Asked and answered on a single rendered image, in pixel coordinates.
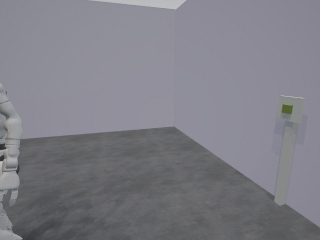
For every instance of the panel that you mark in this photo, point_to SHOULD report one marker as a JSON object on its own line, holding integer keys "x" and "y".
{"x": 291, "y": 125}

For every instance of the robot shin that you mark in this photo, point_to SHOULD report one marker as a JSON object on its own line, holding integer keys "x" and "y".
{"x": 8, "y": 235}
{"x": 5, "y": 222}

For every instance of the robot left upper arm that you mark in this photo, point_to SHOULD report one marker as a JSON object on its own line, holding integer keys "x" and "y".
{"x": 7, "y": 109}

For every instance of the robot left forearm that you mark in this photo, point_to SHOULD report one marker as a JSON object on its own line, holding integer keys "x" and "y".
{"x": 12, "y": 143}

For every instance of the button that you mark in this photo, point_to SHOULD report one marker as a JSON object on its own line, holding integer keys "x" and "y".
{"x": 287, "y": 109}

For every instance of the robot left shin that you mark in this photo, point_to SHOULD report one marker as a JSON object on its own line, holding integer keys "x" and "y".
{"x": 8, "y": 235}

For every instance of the robot right shin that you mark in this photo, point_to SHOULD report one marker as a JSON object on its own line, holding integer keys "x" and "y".
{"x": 5, "y": 222}

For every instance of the robot left hand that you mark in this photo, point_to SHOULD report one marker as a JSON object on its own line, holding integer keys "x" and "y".
{"x": 9, "y": 180}

